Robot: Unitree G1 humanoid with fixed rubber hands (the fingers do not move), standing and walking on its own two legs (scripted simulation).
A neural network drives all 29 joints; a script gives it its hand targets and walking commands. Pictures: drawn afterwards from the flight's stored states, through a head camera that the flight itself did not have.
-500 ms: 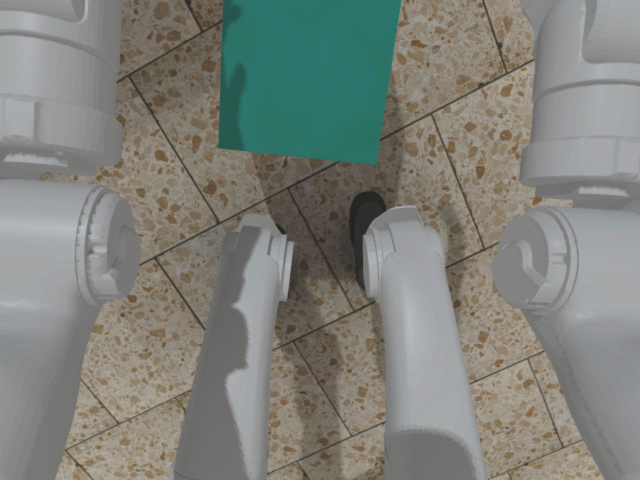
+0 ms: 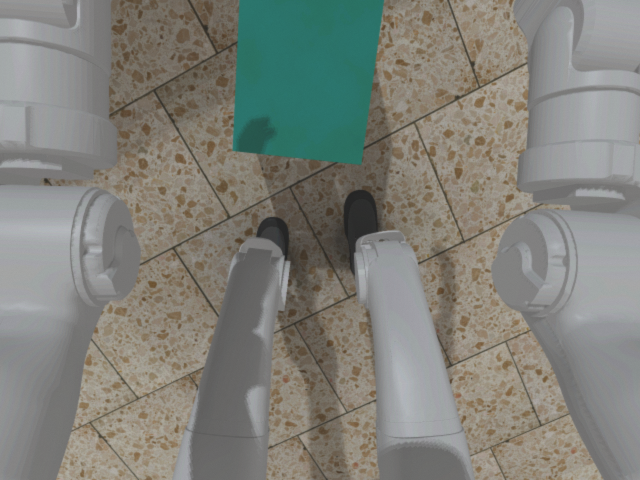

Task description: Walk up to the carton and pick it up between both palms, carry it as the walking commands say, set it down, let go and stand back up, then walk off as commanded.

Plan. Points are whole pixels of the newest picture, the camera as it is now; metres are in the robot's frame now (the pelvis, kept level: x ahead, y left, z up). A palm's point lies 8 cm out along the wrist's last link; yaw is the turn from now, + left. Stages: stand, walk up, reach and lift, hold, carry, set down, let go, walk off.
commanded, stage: let go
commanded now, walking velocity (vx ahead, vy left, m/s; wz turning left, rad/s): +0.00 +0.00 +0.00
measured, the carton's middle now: (306, 66) +0.51 +0.01 -0.52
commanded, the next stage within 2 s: stand in 1.40 s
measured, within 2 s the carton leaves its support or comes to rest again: neither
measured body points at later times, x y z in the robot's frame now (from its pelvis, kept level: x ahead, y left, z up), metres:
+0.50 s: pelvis +0.05 +0.00 +0.07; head +0.28 -0.01 +0.45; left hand +0.40 +0.21 -0.04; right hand +0.39 -0.23 -0.04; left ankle +0.08 +0.10 -0.61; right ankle +0.14 -0.12 -0.61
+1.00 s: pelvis +0.11 +0.00 +0.12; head +0.19 +0.00 +0.56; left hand +0.30 +0.24 +0.04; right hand +0.28 -0.25 +0.04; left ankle +0.08 +0.10 -0.61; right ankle +0.14 -0.12 -0.61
